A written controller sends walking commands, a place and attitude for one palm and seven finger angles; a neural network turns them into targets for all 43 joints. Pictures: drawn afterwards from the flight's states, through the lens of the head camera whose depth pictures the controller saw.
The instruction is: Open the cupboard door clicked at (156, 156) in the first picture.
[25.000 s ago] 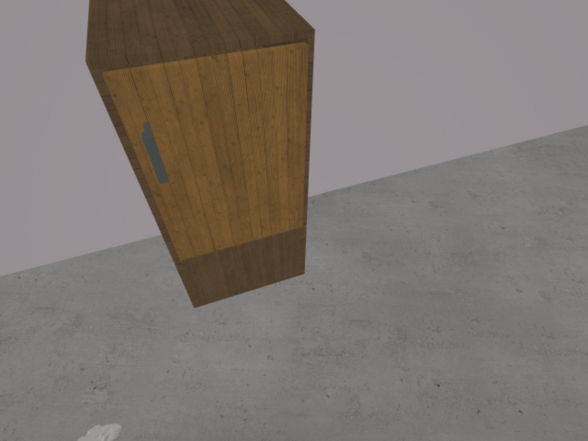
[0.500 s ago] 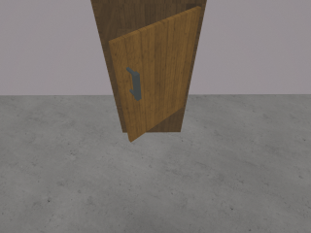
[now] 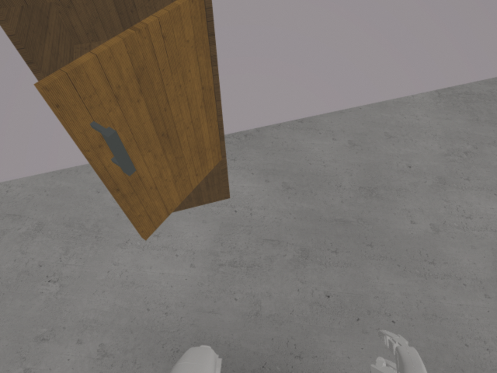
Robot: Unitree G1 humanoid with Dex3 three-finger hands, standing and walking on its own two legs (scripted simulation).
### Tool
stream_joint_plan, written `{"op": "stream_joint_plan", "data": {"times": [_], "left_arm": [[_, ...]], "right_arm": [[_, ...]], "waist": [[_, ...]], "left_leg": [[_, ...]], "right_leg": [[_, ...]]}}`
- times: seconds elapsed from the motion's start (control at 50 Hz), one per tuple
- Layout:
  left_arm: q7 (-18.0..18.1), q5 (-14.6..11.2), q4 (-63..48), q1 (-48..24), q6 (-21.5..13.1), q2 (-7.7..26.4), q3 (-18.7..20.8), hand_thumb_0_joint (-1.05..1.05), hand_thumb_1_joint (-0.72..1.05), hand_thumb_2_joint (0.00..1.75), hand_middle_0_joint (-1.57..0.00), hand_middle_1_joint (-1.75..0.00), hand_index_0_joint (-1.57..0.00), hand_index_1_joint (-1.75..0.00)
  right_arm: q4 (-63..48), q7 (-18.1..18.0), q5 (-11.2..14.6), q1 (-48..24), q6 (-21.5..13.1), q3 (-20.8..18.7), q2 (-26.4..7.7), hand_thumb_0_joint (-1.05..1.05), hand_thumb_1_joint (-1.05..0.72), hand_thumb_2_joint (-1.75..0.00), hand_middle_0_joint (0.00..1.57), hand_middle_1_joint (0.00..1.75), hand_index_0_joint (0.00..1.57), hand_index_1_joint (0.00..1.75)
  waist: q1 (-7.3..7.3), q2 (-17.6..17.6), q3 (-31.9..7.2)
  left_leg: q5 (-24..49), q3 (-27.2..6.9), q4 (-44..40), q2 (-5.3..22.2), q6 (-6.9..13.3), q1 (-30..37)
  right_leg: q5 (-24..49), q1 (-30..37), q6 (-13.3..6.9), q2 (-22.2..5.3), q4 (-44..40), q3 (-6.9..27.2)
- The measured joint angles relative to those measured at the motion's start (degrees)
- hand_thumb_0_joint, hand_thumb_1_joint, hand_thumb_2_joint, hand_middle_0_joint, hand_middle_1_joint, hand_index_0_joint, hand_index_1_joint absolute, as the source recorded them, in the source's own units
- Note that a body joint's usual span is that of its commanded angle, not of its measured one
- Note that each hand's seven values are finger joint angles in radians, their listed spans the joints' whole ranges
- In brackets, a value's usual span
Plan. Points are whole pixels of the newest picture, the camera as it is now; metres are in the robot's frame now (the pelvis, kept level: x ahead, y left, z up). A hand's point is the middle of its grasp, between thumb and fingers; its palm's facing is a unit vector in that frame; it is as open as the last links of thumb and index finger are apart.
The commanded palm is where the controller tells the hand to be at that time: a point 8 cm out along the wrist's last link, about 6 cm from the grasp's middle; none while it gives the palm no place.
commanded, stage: walk to a spot facing it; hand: left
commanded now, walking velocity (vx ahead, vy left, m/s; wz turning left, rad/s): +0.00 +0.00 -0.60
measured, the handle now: (113, 149) +0.50 +0.34 -0.01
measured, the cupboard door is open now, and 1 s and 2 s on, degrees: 39 39 39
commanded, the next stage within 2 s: none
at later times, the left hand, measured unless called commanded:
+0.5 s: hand (156, 332) +0.19 +0.20 -0.16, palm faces -0.33 -0.91 -0.23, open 7.4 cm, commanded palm none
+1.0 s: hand (187, 313) +0.23 +0.15 -0.18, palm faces -0.51 -0.83 -0.20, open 7.4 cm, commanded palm none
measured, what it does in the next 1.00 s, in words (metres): steps on the spot, turning right: left foot, then right foot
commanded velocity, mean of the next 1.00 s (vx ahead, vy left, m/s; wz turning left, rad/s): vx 0.00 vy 0.00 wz -0.60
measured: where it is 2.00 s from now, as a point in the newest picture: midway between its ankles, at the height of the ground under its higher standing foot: (314, 357)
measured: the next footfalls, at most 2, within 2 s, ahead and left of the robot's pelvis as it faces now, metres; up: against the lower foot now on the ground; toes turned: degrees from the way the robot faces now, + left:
left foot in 0.14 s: +0.06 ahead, +0.14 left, +0.00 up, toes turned -5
right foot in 0.56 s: +0.00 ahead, -0.10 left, +0.00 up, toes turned -24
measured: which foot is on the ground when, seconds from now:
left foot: up 0.00-0.12, down 0.14-0.56, up 0.58-0.96, down 0.98-1.00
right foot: down 0.00-0.12, up 0.14-0.54, down 0.56-0.98, up 1.00-1.00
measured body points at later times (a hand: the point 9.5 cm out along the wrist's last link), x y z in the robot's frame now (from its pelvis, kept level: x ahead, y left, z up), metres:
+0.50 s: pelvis +0.02 +0.03 +0.00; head +0.09 +0.01 +0.44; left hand +0.20 +0.25 -0.15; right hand -0.04 -0.22 -0.14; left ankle +0.02 +0.15 -0.74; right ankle -0.03 -0.10 -0.71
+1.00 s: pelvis +0.06 +0.02 -0.01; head +0.11 +0.01 +0.43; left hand +0.25 +0.19 -0.17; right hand +0.02 -0.25 -0.14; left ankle +0.14 +0.10 -0.74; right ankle -0.03 -0.08 -0.73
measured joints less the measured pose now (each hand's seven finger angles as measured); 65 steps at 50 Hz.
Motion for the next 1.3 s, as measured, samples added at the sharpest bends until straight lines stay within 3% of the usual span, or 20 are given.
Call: {"op": "stream_joint_plan", "data": {"times": [0.06,0.12,0.14,0.2,0.26,0.3,0.36,0.44,0.5,0.56,0.62,0.7,0.86,0.92,0.96,0.98,1.04,1.12,1.2,1.3], "left_arm": [[-0.20,0.13,-0.66,0.30,0.44,0.55,0.27,0.00,0.91,0.90,-0.21,-0.30,-0.20,-0.30],[-0.29,-0.18,-1.20,0.72,1.07,1.38,0.67,0.00,0.91,0.90,-0.21,-0.30,-0.20,-0.30],[-0.40,-0.48,-1.32,0.70,1.36,1.69,0.78,0.00,0.91,0.90,-0.21,-0.30,-0.20,-0.30],[-0.96,-0.32,-1.31,-0.76,2.03,3.56,1.28,0.01,0.91,0.90,-0.21,-0.30,-0.20,-0.30],[-1.66,-0.12,-1.82,-1.77,1.86,4.96,1.66,0.01,0.91,0.90,-0.20,-0.30,-0.20,-0.30],[-2.01,-0.27,-2.22,-2.12,1.84,5.53,1.72,0.01,0.91,0.90,-0.20,-0.30,-0.20,-0.30],[-2.40,-0.35,-2.26,-2.55,2.12,5.84,1.56,0.00,0.91,0.90,-0.20,-0.30,-0.20,-0.30],[-2.71,-0.41,-1.71,-3.75,2.52,5.30,0.76,0.01,0.91,0.90,-0.20,-0.30,-0.19,-0.30],[-2.85,-0.49,-1.67,-4.98,2.31,4.46,-0.01,0.01,0.91,0.90,-0.20,-0.30,-0.19,-0.30],[-2.71,-0.39,-2.43,-5.58,1.00,3.89,-0.71,0.01,0.91,0.90,-0.20,-0.30,-0.19,-0.30],[-1.46,-0.60,-2.50,-6.00,-0.34,2.07,-1.38,0.00,0.91,0.90,-0.20,-0.30,-0.20,-0.30],[-0.32,-0.67,-2.70,-4.54,-0.27,0.88,-1.52,0.00,0.91,0.90,-0.20,-0.30,-0.20,-0.30],[-0.51,-0.29,-1.99,-1.37,0.00,0.30,-1.26,0.00,0.91,0.90,-0.21,-0.30,-0.20,-0.30],[-0.57,-0.20,-1.80,-0.34,0.31,0.68,-0.76,0.00,0.91,0.90,-0.21,-0.30,-0.20,-0.30],[-0.55,-0.43,-1.65,0.50,0.75,1.10,-0.40,0.00,0.91,0.90,-0.21,-0.30,-0.20,-0.30],[-0.59,-0.70,-1.61,0.79,1.09,1.45,-0.18,0.00,0.91,0.90,-0.21,-0.30,-0.20,-0.30],[-0.84,-0.66,-1.09,0.37,1.91,3.12,0.61,0.01,0.91,0.90,-0.21,-0.30,-0.20,-0.30],[-2.05,-0.24,-1.10,-0.12,2.11,4.41,1.39,0.01,0.91,0.90,-0.20,-0.30,-0.20,-0.30],[-3.01,-0.12,-1.23,-0.13,2.24,4.40,1.26,0.01,0.91,0.90,-0.20,-0.30,-0.20,-0.30],[-4.02,0.15,-0.59,-0.85,2.07,3.52,0.45,0.01,0.91,0.90,-0.20,-0.30,-0.19,-0.30]], "right_arm": [[-0.96,-0.05,0.27,-0.44,-0.44,0.33,0.47,0.00,-0.91,-0.89,0.20,0.30,0.20,0.30],[-1.76,-0.05,0.41,0.68,-1.42,0.99,0.75,0.00,-0.91,-0.89,0.20,0.30,0.20,0.30],[-1.97,-0.08,0.14,1.47,-1.99,1.14,0.70,0.00,-0.91,-0.89,0.20,0.30,0.20,0.30],[-1.73,-0.26,-0.89,3.88,-2.04,2.22,1.68,0.00,-0.91,-0.89,0.20,0.30,0.20,0.30],[-1.47,-0.43,-1.29,7.04,-1.74,2.98,2.27,0.00,-0.91,-0.89,0.20,0.30,0.20,0.30],[-0.98,-0.45,-1.24,8.81,-1.64,3.16,2.40,0.00,-0.91,-0.89,0.20,0.30,0.21,0.30],[-0.22,-0.44,-1.13,10.99,-1.70,3.03,2.31,0.00,-0.91,-0.89,0.21,0.30,0.21,0.30],[0.83,-0.19,-1.22,13.31,-1.82,2.42,1.60,0.00,-0.90,-0.89,0.21,0.30,0.21,0.30],[1.62,0.13,-1.28,14.72,-1.69,1.82,0.62,0.00,-0.90,-0.89,0.21,0.30,0.21,0.30],[2.33,0.54,-0.73,16.34,-1.18,1.14,-0.56,0.00,-0.90,-0.89,0.21,0.30,0.21,0.30],[3.83,0.26,-0.25,14.50,0.80,0.38,-2.08,0.00,-0.91,-0.89,0.20,0.30,0.20,0.30],[3.56,0.43,-0.17,11.56,1.41,0.01,-1.86,0.01,-0.91,-0.89,0.20,0.30,0.20,0.30],[0.89,0.58,0.08,6.63,0.17,0.22,0.23,0.00,-0.91,-0.89,0.20,0.30,0.20,0.30],[0.17,0.46,0.31,5.61,-0.47,0.52,0.96,0.00,-0.91,-0.89,0.20,0.30,0.20,0.30],[-0.51,0.36,0.38,5.61,-1.31,0.89,1.18,0.00,-0.91,-0.89,0.20,0.30,0.20,0.30],[-0.78,0.29,0.13,5.81,-1.93,1.06,1.28,0.00,-0.91,-0.89,0.20,0.30,0.20,0.30],[-1.33,0.19,-0.82,6.39,-2.36,2.16,2.40,0.00,-0.91,-0.89,0.20,0.30,0.20,0.30],[-1.73,-0.10,-1.30,8.42,-2.08,2.96,2.96,0.00,-0.91,-0.89,0.21,0.30,0.21,0.30],[-1.04,0.13,-1.37,10.30,-2.29,2.64,2.48,0.00,-0.90,-0.89,0.21,0.30,0.21,0.30],[0.35,0.87,-1.60,13.45,-2.81,1.63,0.86,0.00,-0.90,-0.89,0.21,0.30,0.21,0.30]], "waist": [[0.32,-0.80,-0.24],[0.03,-1.14,-1.16],[-0.23,-0.89,-1.60],[0.14,-2.27,-0.72],[-0.05,-2.09,-0.31],[-0.11,-1.86,-0.22],[-0.66,-1.38,-0.18],[-2.07,-0.37,0.01],[-3.24,0.65,0.08],[-3.77,1.32,-0.64],[-4.22,3.19,0.24],[-3.77,2.29,0.05],[-2.33,0.53,-1.09],[-1.33,-0.32,-1.74],[-1.12,-0.49,-2.57],[-1.20,-0.56,-3.09],[-0.39,-2.25,-2.60],[-0.19,-2.07,-2.27],[-0.38,-0.99,-2.53],[-2.27,0.64,-3.31]], "left_leg": [[0.52,-0.24,-6.23,-0.81,0.20,1.84],[6.69,-0.22,-18.58,-1.19,0.72,6.54],[8.52,-0.33,-20.93,-0.81,2.11,7.29],[8.02,1.92,-19.86,-0.34,4.49,8.15],[8.96,3.34,-22.86,1.19,4.60,10.15],[9.69,4.73,-24.78,2.03,4.50,11.27],[9.90,7.10,-26.25,3.07,4.26,12.38],[8.82,10.19,-25.63,4.31,3.66,13.02],[7.01,12.36,-23.24,5.37,2.76,12.85],[3.76,13.93,-16.79,6.65,1.30,10.85],[-4.98,7.60,-0.17,5.29,0.24,4.60],[-1.28,4.00,9.03,3.48,-1.07,-1.13],[2.18,1.30,-0.28,1.43,-1.76,-1.70],[3.03,1.40,-8.69,0.00,-1.22,1.47],[7.61,1.59,-17.56,-0.51,-0.62,5.20],[9.45,1.70,-19.75,-0.34,0.98,5.87],[8.43,4.31,-18.36,0.43,4.38,6.40],[9.70,6.62,-22.63,2.44,4.41,9.31],[10.37,9.59,-25.68,4.06,4.07,11.47],[8.54,13.64,-25.65,5.72,2.96,13.34]], "right_leg": [[-0.29,-0.19,0.84,0.44,0.47,1.94],[-1.82,-1.58,2.16,1.44,3.18,3.44],[-4.13,-2.95,2.20,1.87,6.13,3.17],[-13.95,-8.37,3.51,0.55,22.60,-0.79],[-13.11,-12.57,4.80,-1.40,34.94,-4.62],[-10.86,-13.95,5.41,-2.95,38.25,-5.81],[-9.10,-13.75,5.85,-4.99,36.49,-6.99],[-9.99,-10.05,5.33,-6.43,25.84,-9.08],[-10.39,-5.93,4.12,-6.04,16.52,-10.75],[-3.18,-0.57,1.76,-5.23,5.32,-11.41],[-6.18,-0.83,0.12,-3.85,7.37,-10.16],[-4.22,1.00,-0.02,-3.08,3.48,-6.98],[-2.73,2.33,0.31,-1.39,0.74,-1.92],[-3.73,1.68,1.08,-0.84,2.31,-0.10],[-5.08,0.60,1.91,-0.03,4.58,0.94],[-6.09,-0.62,2.06,0.44,6.76,1.12],[-15.34,-6.31,3.09,-0.25,22.44,-2.15],[-13.02,-11.33,4.69,-2.79,35.56,-6.77],[-10.08,-11.10,5.11,-5.74,31.01,-9.00],[-10.66,-7.24,3.90,-7.35,17.59,-11.21]]}}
